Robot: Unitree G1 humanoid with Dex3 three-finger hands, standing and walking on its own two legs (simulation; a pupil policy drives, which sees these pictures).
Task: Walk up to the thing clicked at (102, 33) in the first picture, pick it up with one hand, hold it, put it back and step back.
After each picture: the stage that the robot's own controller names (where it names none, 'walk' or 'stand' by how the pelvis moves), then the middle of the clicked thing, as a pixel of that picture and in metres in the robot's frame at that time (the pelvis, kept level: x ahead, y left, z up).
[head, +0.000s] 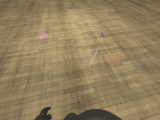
stand; (102, 33) +2.17 -0.29 -0.72
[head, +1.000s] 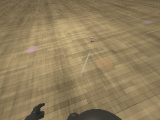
walk; (91, 39) +2.05 +0.10 -0.69
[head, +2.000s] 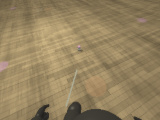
walk; (79, 48) +1.40 +0.33 -0.71
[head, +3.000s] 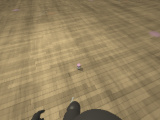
walk; (78, 66) +0.92 +0.25 -0.72
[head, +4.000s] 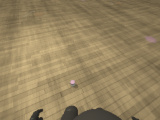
walk; (72, 83) +0.57 +0.22 -0.69
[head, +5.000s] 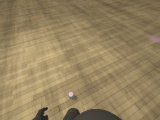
stand; (71, 95) +0.38 +0.24 -0.70
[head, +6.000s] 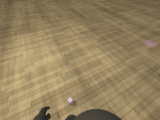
stand; (70, 101) +0.34 +0.22 -0.72
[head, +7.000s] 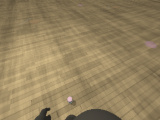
stand; (70, 100) +0.36 +0.23 -0.73
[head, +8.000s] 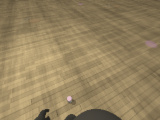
stand; (69, 99) +0.36 +0.24 -0.73
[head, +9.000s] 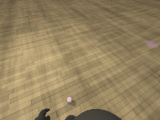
stand; (69, 100) +0.34 +0.23 -0.73
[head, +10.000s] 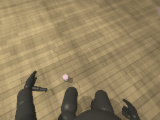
go down; (65, 77) +0.39 +0.24 -0.54
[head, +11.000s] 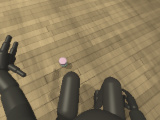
go down; (63, 62) +0.44 +0.26 -0.32
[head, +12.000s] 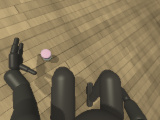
close in; (46, 55) +0.42 +0.28 -0.25
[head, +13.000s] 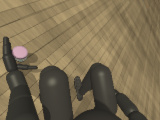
close; (20, 54) +0.41 +0.30 -0.22
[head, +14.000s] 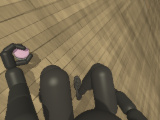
lift; (21, 53) +0.40 +0.30 -0.22
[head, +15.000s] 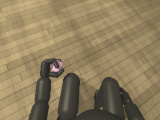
lift; (57, 68) +0.32 +0.24 -0.07
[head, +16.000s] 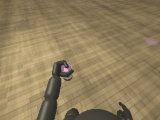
hold; (67, 72) +0.34 +0.17 +0.04
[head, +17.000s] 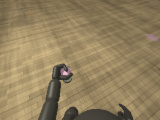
hold; (66, 75) +0.33 +0.17 -0.01
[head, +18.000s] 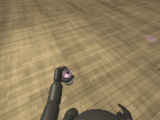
crouch; (67, 77) +0.32 +0.16 -0.01
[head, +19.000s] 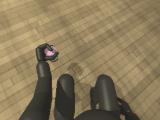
crouch; (52, 54) +0.45 +0.24 -0.11
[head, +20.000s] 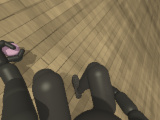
lower; (13, 53) +0.42 +0.31 -0.22
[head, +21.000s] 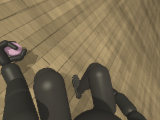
lower; (15, 52) +0.42 +0.31 -0.22
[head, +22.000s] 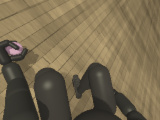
lower; (16, 52) +0.42 +0.31 -0.23
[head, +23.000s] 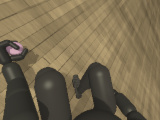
lower; (16, 52) +0.42 +0.30 -0.23
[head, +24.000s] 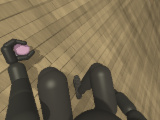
draw back; (22, 52) +0.41 +0.29 -0.23
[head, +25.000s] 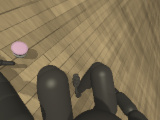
rise; (20, 50) +0.41 +0.29 -0.23
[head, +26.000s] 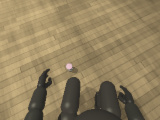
walk; (69, 67) +0.43 +0.22 -0.43
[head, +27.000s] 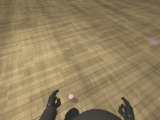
stand; (71, 97) +0.36 +0.20 -0.66
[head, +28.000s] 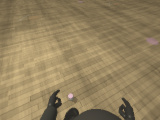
stand; (70, 97) +0.38 +0.21 -0.67
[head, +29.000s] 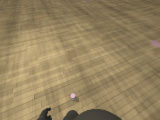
stand; (73, 96) +0.38 +0.19 -0.71
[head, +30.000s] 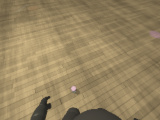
walk; (73, 89) +0.41 +0.18 -0.70
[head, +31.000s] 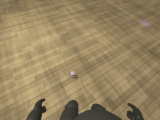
walk; (72, 74) +0.57 +0.21 -0.70
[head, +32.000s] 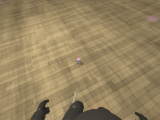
walk; (78, 61) +0.89 +0.25 -0.70
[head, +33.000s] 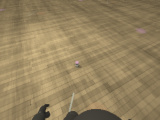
stand; (77, 64) +0.99 +0.24 -0.71
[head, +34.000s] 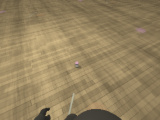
stand; (76, 64) +1.00 +0.24 -0.73
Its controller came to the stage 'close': yes
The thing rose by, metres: 0.71
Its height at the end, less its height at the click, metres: +0.00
